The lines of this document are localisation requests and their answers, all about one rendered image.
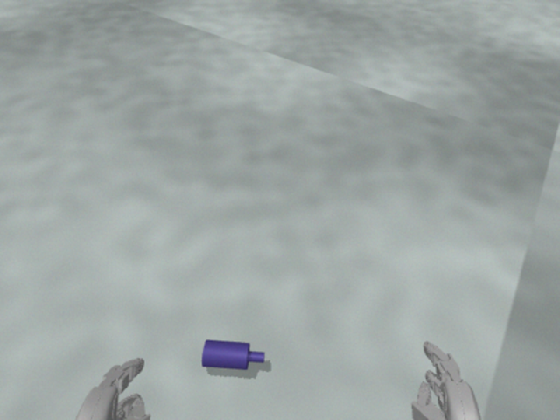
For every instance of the left robot hand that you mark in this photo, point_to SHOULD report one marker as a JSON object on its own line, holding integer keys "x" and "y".
{"x": 101, "y": 402}

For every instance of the right robot hand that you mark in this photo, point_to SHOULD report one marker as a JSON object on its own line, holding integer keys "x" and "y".
{"x": 455, "y": 397}

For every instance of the bottle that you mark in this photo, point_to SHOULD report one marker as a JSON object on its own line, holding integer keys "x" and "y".
{"x": 225, "y": 354}

